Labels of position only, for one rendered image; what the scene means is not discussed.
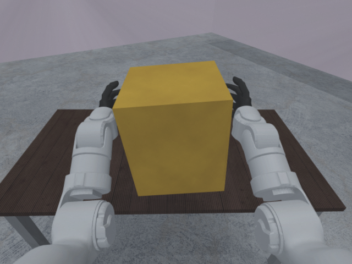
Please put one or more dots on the table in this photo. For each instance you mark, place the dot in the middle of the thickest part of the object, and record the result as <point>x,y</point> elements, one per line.
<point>34,186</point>

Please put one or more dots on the robot right hand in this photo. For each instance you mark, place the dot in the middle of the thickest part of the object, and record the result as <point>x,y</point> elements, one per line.
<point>242,98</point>

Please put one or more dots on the left robot upper arm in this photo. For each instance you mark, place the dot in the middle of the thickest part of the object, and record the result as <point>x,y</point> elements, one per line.
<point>81,230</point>

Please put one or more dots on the carton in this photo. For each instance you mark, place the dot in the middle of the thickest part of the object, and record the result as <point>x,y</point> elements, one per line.
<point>174,122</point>

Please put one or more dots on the robot left forearm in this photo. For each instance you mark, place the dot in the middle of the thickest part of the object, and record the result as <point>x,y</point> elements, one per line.
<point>92,152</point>

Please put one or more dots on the right robot upper arm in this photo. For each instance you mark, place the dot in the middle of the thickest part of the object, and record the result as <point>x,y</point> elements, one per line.
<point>291,231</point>

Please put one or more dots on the robot left hand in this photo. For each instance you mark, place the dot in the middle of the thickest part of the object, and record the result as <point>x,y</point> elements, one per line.
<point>109,95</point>

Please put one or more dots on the robot right forearm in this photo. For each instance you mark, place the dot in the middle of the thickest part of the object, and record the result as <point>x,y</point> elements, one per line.
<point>272,178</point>

